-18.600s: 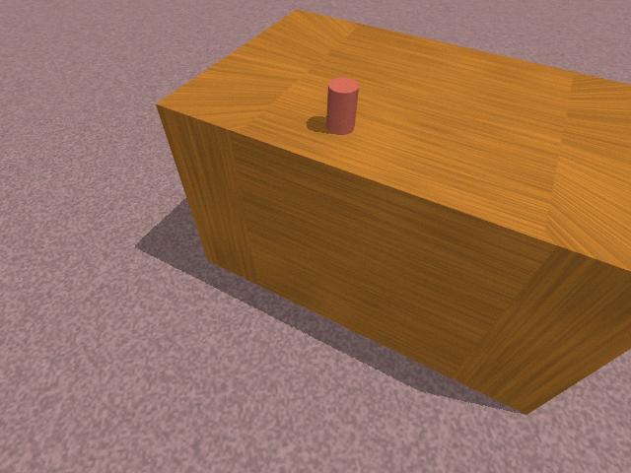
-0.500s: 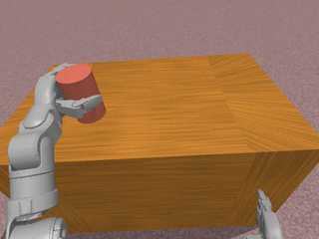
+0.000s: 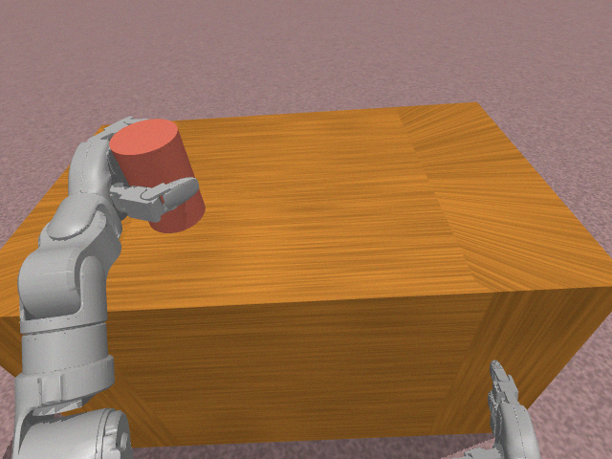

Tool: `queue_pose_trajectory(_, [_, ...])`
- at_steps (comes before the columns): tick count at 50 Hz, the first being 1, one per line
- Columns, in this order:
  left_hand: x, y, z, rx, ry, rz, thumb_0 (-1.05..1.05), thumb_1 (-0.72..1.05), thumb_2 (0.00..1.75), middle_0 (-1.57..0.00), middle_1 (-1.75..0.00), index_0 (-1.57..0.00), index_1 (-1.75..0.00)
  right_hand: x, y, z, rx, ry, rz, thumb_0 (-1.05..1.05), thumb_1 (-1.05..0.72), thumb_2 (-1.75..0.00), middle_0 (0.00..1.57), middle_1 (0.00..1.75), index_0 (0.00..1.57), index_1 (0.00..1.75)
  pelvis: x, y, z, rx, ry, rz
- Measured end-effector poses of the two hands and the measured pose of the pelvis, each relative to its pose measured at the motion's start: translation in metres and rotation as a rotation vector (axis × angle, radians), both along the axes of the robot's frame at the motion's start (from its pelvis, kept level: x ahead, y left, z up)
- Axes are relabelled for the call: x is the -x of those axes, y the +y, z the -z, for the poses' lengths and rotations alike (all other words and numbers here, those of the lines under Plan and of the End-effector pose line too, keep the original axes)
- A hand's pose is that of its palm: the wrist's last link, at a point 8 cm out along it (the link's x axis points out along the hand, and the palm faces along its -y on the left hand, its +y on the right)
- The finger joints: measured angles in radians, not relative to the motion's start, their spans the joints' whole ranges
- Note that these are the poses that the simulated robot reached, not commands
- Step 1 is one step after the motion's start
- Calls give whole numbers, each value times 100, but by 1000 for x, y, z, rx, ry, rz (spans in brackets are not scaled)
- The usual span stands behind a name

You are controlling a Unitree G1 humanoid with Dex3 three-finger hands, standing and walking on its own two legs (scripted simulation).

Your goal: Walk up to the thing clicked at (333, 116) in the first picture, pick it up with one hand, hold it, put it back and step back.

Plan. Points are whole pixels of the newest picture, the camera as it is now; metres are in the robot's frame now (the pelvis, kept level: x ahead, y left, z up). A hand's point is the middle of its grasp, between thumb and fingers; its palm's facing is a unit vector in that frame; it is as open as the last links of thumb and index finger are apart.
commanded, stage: crouch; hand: left
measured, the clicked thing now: (162, 178) +0.35 +0.16 +0.24
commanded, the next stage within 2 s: lower in 1.42 s
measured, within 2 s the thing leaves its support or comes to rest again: neither
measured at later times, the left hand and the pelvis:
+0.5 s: hand (176, 195) +0.41 +0.18 +0.18, palm faces +0.18 -0.98 +0.01, open 10.0 cm; pelvis -0.01 +0.00 +0.00, yaw +0 degrees
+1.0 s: hand (187, 199) +0.47 +0.20 +0.12, palm faces +0.18 -0.98 +0.00, open 10.1 cm; pelvis +0.00 +0.00 -0.01, yaw -2 degrees
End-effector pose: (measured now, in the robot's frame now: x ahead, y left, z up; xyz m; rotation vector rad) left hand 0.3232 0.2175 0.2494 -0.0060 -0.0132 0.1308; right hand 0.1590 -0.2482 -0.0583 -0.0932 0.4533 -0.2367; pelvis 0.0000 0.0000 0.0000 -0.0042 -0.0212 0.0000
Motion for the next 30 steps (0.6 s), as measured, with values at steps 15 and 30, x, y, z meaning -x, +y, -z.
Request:
queue_pose_trajectory(15, [-19,3,27,19,60,-28,-1,-45,109,-74,-108,-76,-109,10,-2,6,22,45,-4,-1,54,-6,6,5,5,5,5,-3,1,-3,10,-2])
queue_pose_trajectory(30, [-68,19,86,2,102,-58,-1,-45,109,-73,-109,-75,-110,29,-13,-1,87,64,12,-1,54,-5,6,5,6,5,9,-4,4,2,69,16])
